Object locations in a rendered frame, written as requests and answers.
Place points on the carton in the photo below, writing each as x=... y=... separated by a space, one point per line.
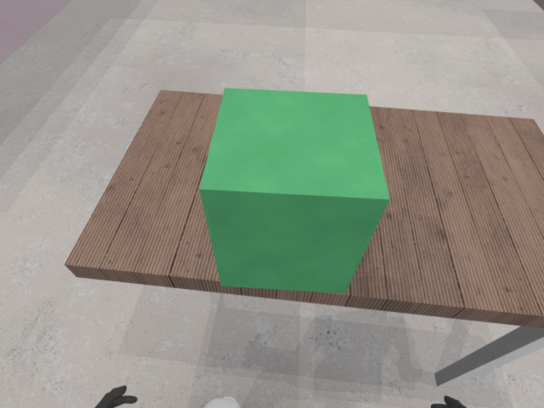
x=293 y=189

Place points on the table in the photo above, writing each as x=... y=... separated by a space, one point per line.
x=462 y=236

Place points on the left robot hand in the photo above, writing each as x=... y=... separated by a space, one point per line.
x=115 y=398

